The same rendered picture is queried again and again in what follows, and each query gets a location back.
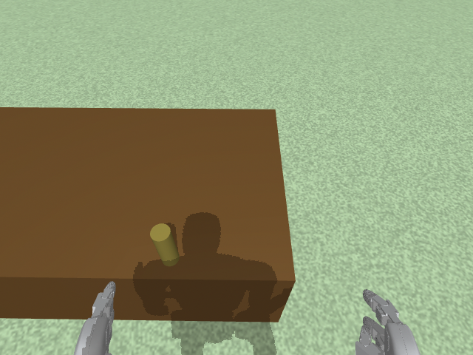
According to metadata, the left robot hand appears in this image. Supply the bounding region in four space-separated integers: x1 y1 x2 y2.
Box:
74 281 116 355

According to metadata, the right robot hand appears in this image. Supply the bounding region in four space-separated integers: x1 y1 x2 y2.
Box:
355 289 421 355

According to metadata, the can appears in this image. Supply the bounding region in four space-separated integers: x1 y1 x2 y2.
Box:
150 223 180 266

